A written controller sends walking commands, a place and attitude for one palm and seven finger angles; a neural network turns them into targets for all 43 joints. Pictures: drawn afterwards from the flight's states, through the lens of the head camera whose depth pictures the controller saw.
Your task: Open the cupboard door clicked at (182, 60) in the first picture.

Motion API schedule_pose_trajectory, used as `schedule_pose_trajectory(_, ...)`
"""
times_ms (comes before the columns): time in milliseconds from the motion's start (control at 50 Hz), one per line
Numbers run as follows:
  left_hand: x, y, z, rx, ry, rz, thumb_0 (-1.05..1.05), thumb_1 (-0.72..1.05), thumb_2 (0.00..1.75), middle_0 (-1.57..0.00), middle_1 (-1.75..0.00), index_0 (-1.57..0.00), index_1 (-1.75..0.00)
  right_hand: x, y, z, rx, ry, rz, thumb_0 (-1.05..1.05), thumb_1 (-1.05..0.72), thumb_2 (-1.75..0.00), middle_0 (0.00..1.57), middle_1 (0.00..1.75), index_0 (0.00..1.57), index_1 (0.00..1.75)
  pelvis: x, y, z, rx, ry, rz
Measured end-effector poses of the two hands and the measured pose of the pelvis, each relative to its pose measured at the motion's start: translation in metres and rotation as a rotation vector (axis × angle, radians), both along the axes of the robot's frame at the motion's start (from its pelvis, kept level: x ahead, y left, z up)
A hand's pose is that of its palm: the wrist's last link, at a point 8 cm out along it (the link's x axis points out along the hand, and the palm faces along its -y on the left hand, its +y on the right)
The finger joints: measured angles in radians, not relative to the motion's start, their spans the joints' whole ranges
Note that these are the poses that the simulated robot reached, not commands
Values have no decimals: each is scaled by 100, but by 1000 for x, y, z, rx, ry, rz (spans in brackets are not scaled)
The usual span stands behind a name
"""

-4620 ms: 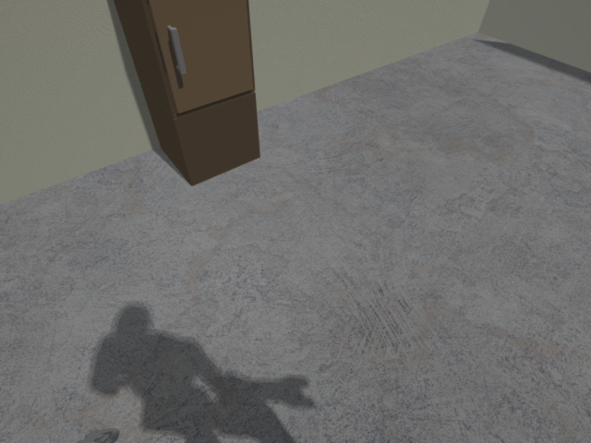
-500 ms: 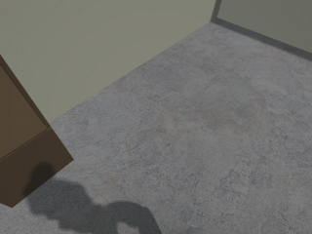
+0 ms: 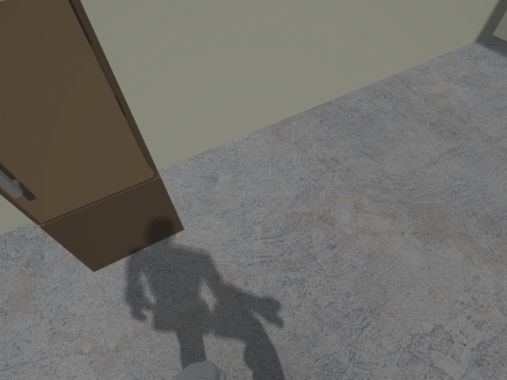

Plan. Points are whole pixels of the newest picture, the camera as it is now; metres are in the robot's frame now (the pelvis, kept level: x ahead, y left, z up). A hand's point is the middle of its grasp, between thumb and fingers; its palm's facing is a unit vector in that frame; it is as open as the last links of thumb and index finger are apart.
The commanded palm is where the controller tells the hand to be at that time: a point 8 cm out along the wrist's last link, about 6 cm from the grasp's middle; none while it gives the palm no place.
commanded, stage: turn to face it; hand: left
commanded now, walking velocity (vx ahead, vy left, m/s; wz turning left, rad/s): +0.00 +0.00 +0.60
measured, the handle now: out of the picture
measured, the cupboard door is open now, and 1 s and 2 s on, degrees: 0 0 0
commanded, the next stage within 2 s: take the last steps up to it in 0.74 s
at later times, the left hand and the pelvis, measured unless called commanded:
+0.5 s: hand out of the picture +0.07 +0.24 -0.15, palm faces +0.30 -0.91 -0.29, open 7.3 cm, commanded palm none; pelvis +0.02 +0.00 -0.01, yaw +17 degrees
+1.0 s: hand out of the picture -0.09 +0.18 -0.19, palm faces +0.54 -0.81 -0.23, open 7.3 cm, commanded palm none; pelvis +0.02 +0.01 -0.01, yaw +30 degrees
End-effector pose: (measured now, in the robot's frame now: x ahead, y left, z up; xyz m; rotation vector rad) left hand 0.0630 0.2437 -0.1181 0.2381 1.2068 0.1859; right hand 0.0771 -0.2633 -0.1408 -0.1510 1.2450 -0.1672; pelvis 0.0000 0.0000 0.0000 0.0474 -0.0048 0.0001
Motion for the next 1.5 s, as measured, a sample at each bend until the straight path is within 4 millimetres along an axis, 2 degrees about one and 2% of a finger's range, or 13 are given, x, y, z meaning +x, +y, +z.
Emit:
schedule_pose_trajectory(140,-68,42,-33,-21,125,165,0,91,90,-20,-30,-21,-30,72,35,8,-54,-113,176,1,-91,-90,20,30,20,30,4,22,-18,-35,15,90)
schedule_pose_trajectory(200,-81,55,-36,-15,162,215,0,91,90,-20,-30,-20,-30,86,49,15,-66,-145,223,1,-91,-90,20,30,20,30,4,26,-17,-37,8,120)
schedule_pose_trajectory(380,-49,56,-13,-7,15,272,0,91,90,-20,-30,-20,-30,87,58,18,-46,-86,292,1,-90,-90,20,30,20,30,9,21,-3,-53,6,230)
schedule_pose_trajectory(500,-21,34,-1,29,-88,277,0,91,90,-20,-30,-20,-30,87,42,-4,-1,-42,309,1,-90,-90,20,30,20,30,16,-2,-9,-35,10,297)
schedule_pose_trajectory(580,-22,13,6,55,-120,290,0,91,90,-20,-30,-20,-30,93,28,-18,19,-13,322,1,-90,-90,20,30,20,30,20,-16,-13,-25,3,349)
schedule_pose_trajectory(800,-84,-27,4,1,-6,443,0,91,90,-20,-30,-21,-30,107,33,-8,12,68,432,1,-91,-90,20,30,20,30,26,-24,2,-3,4,452)
schedule_pose_trajectory(1000,-181,-25,-36,-102,160,619,0,91,90,-20,-30,-21,-30,138,99,4,-28,-43,589,1,-91,-90,20,30,20,30,16,6,-12,-52,2,517)
schedule_pose_trajectory(1060,-192,-18,-37,-123,205,633,0,91,90,-20,-30,-20,-30,134,113,11,-31,-64,602,1,-91,-90,20,30,20,30,18,18,-9,-50,-8,515)
schedule_pose_trajectory(1140,-177,-1,-29,-132,172,631,0,91,90,-20,-30,-20,-30,117,122,14,-32,-22,591,1,-90,-90,20,30,20,30,28,33,-1,-55,-15,537)
schedule_pose_trajectory(1220,-143,17,-24,-119,107,618,0,91,90,-20,-30,-20,-30,97,121,9,-29,64,564,1,-91,-90,20,30,20,30,42,45,2,-51,-19,553)
schedule_pose_trajectory(1400,-19,55,-23,-80,-23,525,0,91,90,-20,-30,-20,-30,66,104,-14,-19,292,455,1,-90,-90,20,30,20,30,100,62,-10,-22,-22,551)
schedule_pose_trajectory(1460,23,64,-26,-51,-97,510,0,91,90,-20,-30,-20,-30,72,98,-25,-18,364,441,1,-90,-90,20,30,20,30,126,65,-21,-28,-35,564)
schedule_pose_trajectory(1500,37,64,-22,-43,-135,528,0,91,90,-20,-30,-20,-30,87,100,-25,-18,380,451,1,-91,-90,20,30,20,30,138,66,-20,-28,-44,584)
